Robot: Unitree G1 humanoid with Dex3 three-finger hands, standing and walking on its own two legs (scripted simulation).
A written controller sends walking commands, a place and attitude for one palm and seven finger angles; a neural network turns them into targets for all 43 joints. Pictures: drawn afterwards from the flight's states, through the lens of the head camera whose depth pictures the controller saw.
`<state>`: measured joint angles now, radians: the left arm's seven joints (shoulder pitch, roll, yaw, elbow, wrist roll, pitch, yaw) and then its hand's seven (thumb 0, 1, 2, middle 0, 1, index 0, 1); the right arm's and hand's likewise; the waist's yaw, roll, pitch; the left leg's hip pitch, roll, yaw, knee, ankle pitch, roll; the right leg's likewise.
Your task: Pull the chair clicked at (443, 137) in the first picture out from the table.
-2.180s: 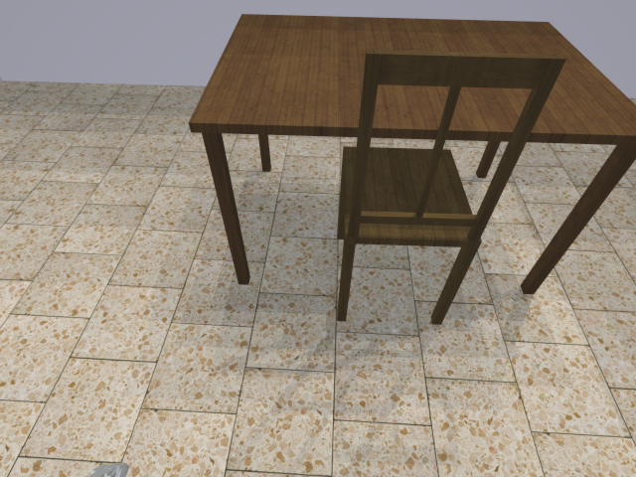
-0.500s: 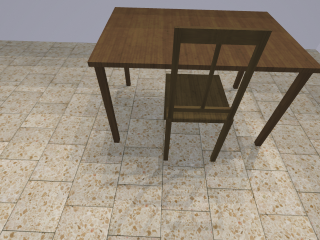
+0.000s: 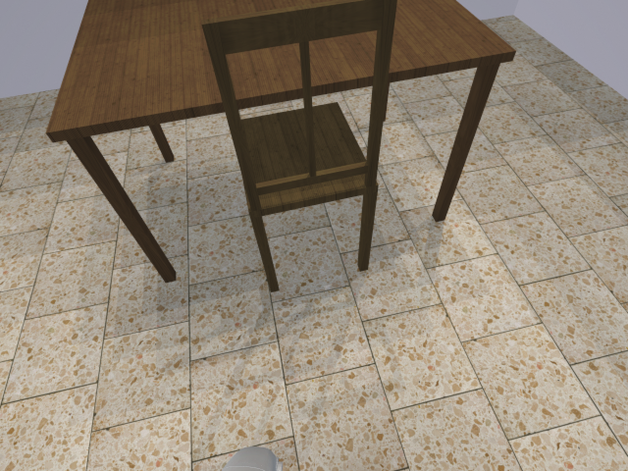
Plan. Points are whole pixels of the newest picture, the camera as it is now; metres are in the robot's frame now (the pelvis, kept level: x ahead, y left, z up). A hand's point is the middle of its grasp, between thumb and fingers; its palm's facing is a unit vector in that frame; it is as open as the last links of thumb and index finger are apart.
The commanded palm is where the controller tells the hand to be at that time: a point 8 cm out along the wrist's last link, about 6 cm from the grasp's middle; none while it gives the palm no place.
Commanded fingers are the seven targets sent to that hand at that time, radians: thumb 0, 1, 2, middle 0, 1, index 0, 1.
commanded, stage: walk to a spot facing it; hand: left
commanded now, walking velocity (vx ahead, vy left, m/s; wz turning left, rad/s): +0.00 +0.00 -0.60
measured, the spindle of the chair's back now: (308, 117) +0.83 +0.10 -0.06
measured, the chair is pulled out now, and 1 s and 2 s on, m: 0.00 0.00 0.00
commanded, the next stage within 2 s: none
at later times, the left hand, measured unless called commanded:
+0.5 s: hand out of the picture +0.12 +0.27 -0.17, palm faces -0.22 -0.95 -0.23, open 7.4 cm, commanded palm none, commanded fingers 0.00 0.90 0.90 -0.20 -0.30 -0.20 -0.30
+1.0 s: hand (247, 456) +0.16 +0.12 -0.15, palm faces -0.55 -0.80 -0.25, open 7.4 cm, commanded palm none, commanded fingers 0.00 0.90 0.90 -0.20 -0.30 -0.20 -0.30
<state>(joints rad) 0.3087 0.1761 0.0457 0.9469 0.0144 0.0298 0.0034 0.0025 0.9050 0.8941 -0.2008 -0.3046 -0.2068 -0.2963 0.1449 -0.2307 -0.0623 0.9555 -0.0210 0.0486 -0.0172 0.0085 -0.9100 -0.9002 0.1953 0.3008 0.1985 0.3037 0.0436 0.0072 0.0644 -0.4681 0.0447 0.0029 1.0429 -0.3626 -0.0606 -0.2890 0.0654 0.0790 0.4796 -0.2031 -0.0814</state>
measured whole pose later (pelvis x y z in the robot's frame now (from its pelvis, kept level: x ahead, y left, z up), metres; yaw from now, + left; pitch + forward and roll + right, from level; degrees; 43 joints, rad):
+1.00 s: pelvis -0.04 +0.02 +0.00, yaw -36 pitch +0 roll +1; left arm 0.20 0.20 0.05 0.90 0.01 0.02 -0.01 0.00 0.91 0.89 -0.20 -0.30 -0.21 -0.30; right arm 0.27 -0.26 -0.07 0.94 -0.04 0.05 0.00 0.01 -0.91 -0.90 0.19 0.30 0.20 0.30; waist -0.02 0.02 0.03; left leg -0.48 0.11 0.05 1.04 -0.35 -0.08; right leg -0.25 0.04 0.03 0.46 -0.22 -0.05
